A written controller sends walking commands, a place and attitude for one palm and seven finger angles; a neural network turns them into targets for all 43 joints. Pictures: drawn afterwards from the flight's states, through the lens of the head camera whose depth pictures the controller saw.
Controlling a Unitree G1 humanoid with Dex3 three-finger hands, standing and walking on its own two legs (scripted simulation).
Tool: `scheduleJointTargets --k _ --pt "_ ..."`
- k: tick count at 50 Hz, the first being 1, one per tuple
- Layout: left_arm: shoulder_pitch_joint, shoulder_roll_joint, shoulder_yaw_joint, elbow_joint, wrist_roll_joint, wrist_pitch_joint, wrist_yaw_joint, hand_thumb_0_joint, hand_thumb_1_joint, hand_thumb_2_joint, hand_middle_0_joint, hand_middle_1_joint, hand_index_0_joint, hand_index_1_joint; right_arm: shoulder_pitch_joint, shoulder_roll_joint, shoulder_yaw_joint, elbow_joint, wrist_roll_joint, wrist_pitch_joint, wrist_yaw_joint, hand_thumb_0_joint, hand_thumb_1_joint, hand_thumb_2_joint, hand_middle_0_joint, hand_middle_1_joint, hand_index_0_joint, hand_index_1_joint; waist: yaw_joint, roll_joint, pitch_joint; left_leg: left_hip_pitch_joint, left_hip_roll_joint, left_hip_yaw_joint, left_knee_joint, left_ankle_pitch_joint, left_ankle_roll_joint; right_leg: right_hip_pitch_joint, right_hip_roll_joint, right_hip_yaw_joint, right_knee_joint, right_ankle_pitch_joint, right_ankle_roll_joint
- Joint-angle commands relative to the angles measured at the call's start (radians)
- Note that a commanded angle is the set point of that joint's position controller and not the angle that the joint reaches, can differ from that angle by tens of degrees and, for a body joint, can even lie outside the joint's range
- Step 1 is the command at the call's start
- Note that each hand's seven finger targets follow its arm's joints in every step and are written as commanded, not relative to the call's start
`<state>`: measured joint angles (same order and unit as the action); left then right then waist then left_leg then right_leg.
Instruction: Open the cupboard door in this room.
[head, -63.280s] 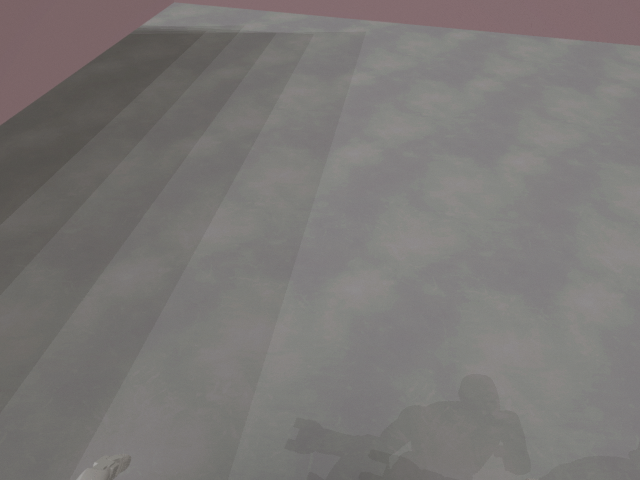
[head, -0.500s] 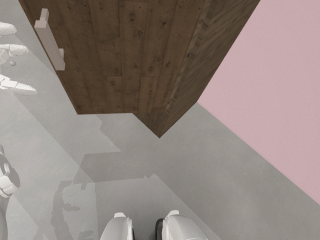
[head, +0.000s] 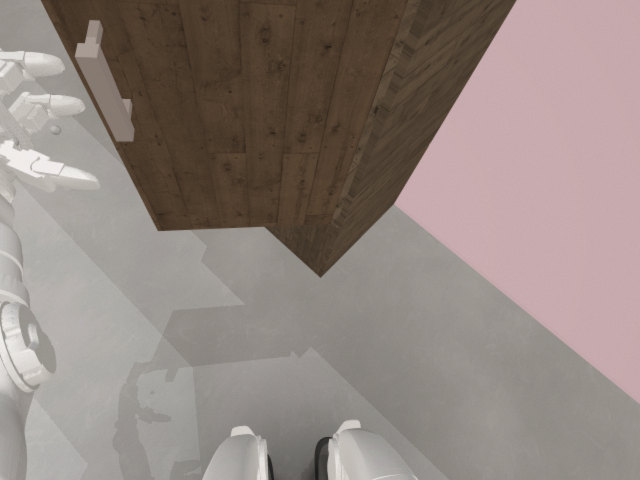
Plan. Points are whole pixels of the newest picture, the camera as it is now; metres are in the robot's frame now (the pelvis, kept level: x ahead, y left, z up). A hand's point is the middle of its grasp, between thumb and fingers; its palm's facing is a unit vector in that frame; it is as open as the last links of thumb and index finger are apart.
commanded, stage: slide the fingers in behind the handle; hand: left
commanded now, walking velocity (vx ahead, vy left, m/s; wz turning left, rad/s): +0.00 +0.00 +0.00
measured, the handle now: (110, 85) +0.56 +0.22 +0.08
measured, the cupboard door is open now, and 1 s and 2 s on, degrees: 49 49 49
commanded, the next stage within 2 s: close the thumb around the handle in 1.30 s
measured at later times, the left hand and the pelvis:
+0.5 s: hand (79, 133) +0.49 +0.24 +0.08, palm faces +0.05 -1.00 +0.01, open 14.0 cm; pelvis +0.00 -0.01 +0.00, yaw +0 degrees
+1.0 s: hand (104, 130) +0.50 +0.22 +0.08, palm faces +0.07 -1.00 -0.01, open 14.1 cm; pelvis +0.00 -0.01 +0.00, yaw +1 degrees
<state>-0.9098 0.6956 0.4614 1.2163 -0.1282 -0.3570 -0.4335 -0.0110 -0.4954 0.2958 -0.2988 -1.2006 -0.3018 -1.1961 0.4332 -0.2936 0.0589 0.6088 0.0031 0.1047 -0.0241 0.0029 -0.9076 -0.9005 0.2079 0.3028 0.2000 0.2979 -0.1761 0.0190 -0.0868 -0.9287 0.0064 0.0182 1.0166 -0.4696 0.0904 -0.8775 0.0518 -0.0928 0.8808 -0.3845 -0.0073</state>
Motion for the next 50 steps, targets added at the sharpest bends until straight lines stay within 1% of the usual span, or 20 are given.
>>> scheduleJointTargets --k 1,6,7,14,16,20,22,23,26,28,30,35,37,38,39,40,42,46,49,50 --pt "-0.421 0.271 0.043 -0.248 -0.029 -0.073 0.037 0.0 -0.5 0.3 -0.3 -1.2 -0.3 -1.2 0.172 -0.201 -0.076 -0.045 -0.01 -0.015 -0.013 0.0 -0.9 -0.9 0.2 0.3 0.2 0.3 0.001 0.199 -0.466 0.541 0.055 -0.169 -0.121 0.588 -0.107 0.029 0.026 0.023 -0.056 0.2 -0.024" --pt "-0.405 0.251 0.027 -0.232 -0.014 -0.082 0.062 0.0 -0.5 0.3 -0.3 -1.2 -0.3 -1.2 0.166 -0.197 -0.073 -0.046 -0.008 -0.016 -0.008 0.0 -0.9 -0.9 0.2 0.3 0.2 0.3 0.0 0.201 -0.452 0.505 0.046 -0.147 -0.122 0.546 -0.096 0.059 0.025 0.032 -0.056 0.212 -0.024" --pt "-0.384 0.277 0.048 -0.23 -0.007 -0.081 0.065 0.0 -0.5 0.3 -0.3 -1.2 -0.3 -1.2 0.168 -0.2 -0.078 -0.047 -0.009 -0.016 -0.009 0.0 -0.9 -0.9 0.2 0.3 0.2 0.3 0.011 0.193 -0.469 0.509 0.049 -0.151 -0.123 0.57 -0.101 0.073 0.024 0.031 -0.052 0.225 -0.023" --pt "-0.35 0.246 0.036 -0.255 -0.029 -0.081 0.046 0.0 -0.5 0.3 -0.3 -1.2 -0.3 -1.2 0.151 -0.191 -0.078 -0.061 -0.001 -0.01 -0.005 0.0 -0.9 -0.9 0.2 0.3 0.2 0.3 0.018 0.169 -0.472 0.467 0.04 -0.119 -0.117 0.556 -0.082 0.142 0.024 0.046 -0.057 0.283 -0.02" --pt "-0.366 0.188 0.002 -0.272 -0.044 -0.085 0.042 0.0 -0.5 0.3 -0.3 -1.2 -0.3 -1.2 0.15 -0.184 -0.077 -0.06 0.001 -0.012 -0.004 0.0 -0.9 -0.9 0.2 0.3 0.2 0.3 0.006 0.18 -0.474 0.487 0.039 -0.117 -0.113 0.564 -0.078 0.126 0.025 0.047 -0.058 0.287 -0.02" --pt "-0.373 0.183 -0.005 -0.23 -0.036 -0.079 0.056 0.0 -0.5 0.3 -0.3 -1.2 -0.3 -1.2 0.143 -0.187 -0.078 -0.05 0.002 -0.013 -0.005 0.0 -0.9 -0.9 0.2 0.3 0.2 0.3 -0.001 0.141 -0.415 0.441 0.038 -0.122 -0.125 0.476 -0.075 0.11 0.023 0.046 -0.062 0.241 -0.019" --pt "-0.396 0.155 -0.025 -0.258 -0.035 -0.091 0.064 0.0 -0.5 0.3 -0.3 -1.2 -0.3 -1.2 0.137 -0.18 -0.078 -0.049 0.001 -0.017 -0.005 0.0 -0.9 -0.9 0.2 0.3 0.2 0.3 0.0 0.19 -0.447 0.479 0.035 -0.123 -0.121 0.508 -0.08 0.1 0.019 0.047 -0.058 0.251 -0.021" --pt "-0.394 0.173 -0.005 -0.252 -0.033 -0.093 0.071 0.0 -0.5 0.3 -0.3 -1.2 -0.3 -1.2 0.141 -0.182 -0.078 -0.044 -0.002 -0.019 -0.005 0.0 -0.9 -0.9 0.2 0.3 0.2 0.3 0.005 0.165 -0.453 0.476 0.037 -0.127 -0.117 0.51 -0.08 0.103 0.02 0.046 -0.054 0.251 -0.021" --pt "-0.41 0.12 -0.043 -0.256 -0.032 -0.101 0.083 0.0 -0.5 0.3 -0.3 -1.2 -0.3 -1.2 0.135 -0.175 -0.078 -0.043 -0.001 -0.022 -0.002 0.0 -0.9 -0.9 0.2 0.3 0.2 0.3 -0.006 0.179 -0.439 0.48 0.036 -0.127 -0.115 0.508 -0.081 0.083 0.019 0.046 -0.053 0.241 -0.022" --pt "-0.43 0.152 -0.023 -0.271 -0.025 -0.105 0.095 0.0 -0.5 0.3 -0.3 -1.2 -0.3 -1.2 0.136 -0.18 -0.08 -0.038 -0.002 -0.024 -0.002 0.0 -0.9 -0.9 0.2 0.3 0.2 0.3 0.002 0.18 -0.466 0.483 0.037 -0.133 -0.115 0.502 -0.085 0.092 0.018 0.047 -0.048 0.238 -0.021" --pt "-0.413 0.122 -0.042 -0.244 -0.023 -0.098 0.104 0.0 -0.5 0.3 -0.3 -1.2 -0.3 -1.2 0.131 -0.177 -0.078 -0.041 0.001 -0.026 -0.001 0.0 -0.9 -0.9 0.2 0.3 0.2 0.3 -0.006 0.157 -0.446 0.464 0.034 -0.126 -0.118 0.469 -0.078 0.092 0.017 0.049 -0.054 0.231 -0.019" --pt "-0.429 0.138 -0.034 -0.243 -0.012 -0.1 0.117 0.0 -0.5 0.3 -0.3 -1.2 -0.3 -1.2 0.136 -0.178 -0.077 -0.038 -0.001 -0.032 -0.001 0.0 -0.9 -0.9 0.2 0.3 0.2 0.3 -0.004 0.138 -0.465 0.432 0.028 -0.118 -0.116 0.45 -0.069 0.135 0.014 0.056 -0.052 0.25 -0.019" --pt "-0.416 0.116 -0.044 -0.273 -0.016 -0.114 0.116 0.0 -0.5 0.3 -0.3 -1.2 -0.3 -1.2 0.135 -0.175 -0.081 -0.036 -0.003 -0.034 0.001 0.0 -0.9 -0.9 0.2 0.3 0.2 0.3 0.004 0.168 -0.507 0.49 0.033 -0.125 -0.11 0.518 -0.079 0.12 0.016 0.052 -0.046 0.27 -0.02" --pt "-0.434 0.063 -0.085 -0.288 -0.019 -0.115 0.113 0.0 -0.5 0.3 -0.3 -1.2 -0.3 -1.2 0.131 -0.169 -0.081 -0.036 -0.003 -0.035 0.004 0.0 -0.9 -0.9 0.2 0.3 0.2 0.3 -0.005 0.207 -0.509 0.519 0.036 -0.13 -0.107 0.54 -0.086 0.089 0.017 0.049 -0.045 0.263 -0.02" --pt "-0.418 0.074 -0.067 -0.268 -0.021 -0.112 0.117 0.0 -0.5 0.3 -0.3 -1.2 -0.3 -1.2 0.136 -0.172 -0.082 -0.03 -0.004 -0.033 0.005 0.0 -0.9 -0.9 0.2 0.3 0.2 0.3 0.002 0.179 -0.493 0.51 0.038 -0.135 -0.108 0.523 -0.086 0.085 0.019 0.046 -0.047 0.247 -0.022" --pt "-0.432 0.035 -0.103 -0.259 -0.022 -0.107 0.117 0.0 -0.5 0.3 -0.3 -1.2 -0.3 -1.2 0.131 -0.17 -0.081 -0.028 -0.003 -0.034 0.007 0.0 -0.9 -0.9 0.2 0.3 0.2 0.3 -0.016 0.172 -0.459 0.503 0.039 -0.136 -0.113 0.505 -0.085 0.069 0.02 0.043 -0.052 0.236 -0.02" --pt "-0.432 0.046 -0.087 -0.258 -0.024 -0.108 0.125 0.0 -0.5 0.3 -0.3 -1.2 -0.3 -1.2 0.14 -0.174 -0.085 -0.022 -0.004 -0.035 0.007 0.0 -0.9 -0.9 0.2 0.3 0.2 0.3 -0.014 0.148 -0.469 0.504 0.039 -0.135 -0.112 0.51 -0.081 0.078 0.02 0.044 -0.052 0.243 -0.02" --pt "-0.469 -0.009 -0.131 -0.259 -0.02 -0.111 0.14 0.0 -0.5 0.3 -0.3 -1.2 -0.3 -1.2 0.142 -0.169 -0.086 -0.009 -0.006 -0.04 0.009 0.0 -0.9 -0.9 0.2 0.3 0.2 0.3 -0.027 0.17 -0.442 0.506 0.037 -0.142 -0.116 0.486 -0.082 0.048 0.018 0.041 -0.054 0.221 -0.024" --pt "-0.468 0.008 -0.124 -0.189 -0.005 -0.097 0.15 0.0 -0.5 0.3 -0.3 -1.2 -0.3 -1.2 0.146 -0.174 -0.084 0.001 -0.006 -0.04 0.008 0.0 -0.9 -0.9 0.2 0.3 0.2 0.3 -0.04 0.123 -0.399 0.447 0.033 -0.14 -0.118 0.422 -0.074 0.045 0.016 0.044 -0.057 0.199 -0.022" --pt "-0.48 0.045 -0.099 -0.204 -0.002 -0.097 0.154 0.0 -0.5 0.3 -0.3 -1.2 -0.3 -1.2 0.148 -0.177 -0.083 -0.001 -0.007 -0.041 0.007 0.0 -0.9 -0.9 0.2 0.3 0.2 0.3 -0.032 0.129 -0.405 0.439 0.031 -0.138 -0.12 0.413 -0.073 0.06 0.015 0.046 -0.055 0.201 -0.023"
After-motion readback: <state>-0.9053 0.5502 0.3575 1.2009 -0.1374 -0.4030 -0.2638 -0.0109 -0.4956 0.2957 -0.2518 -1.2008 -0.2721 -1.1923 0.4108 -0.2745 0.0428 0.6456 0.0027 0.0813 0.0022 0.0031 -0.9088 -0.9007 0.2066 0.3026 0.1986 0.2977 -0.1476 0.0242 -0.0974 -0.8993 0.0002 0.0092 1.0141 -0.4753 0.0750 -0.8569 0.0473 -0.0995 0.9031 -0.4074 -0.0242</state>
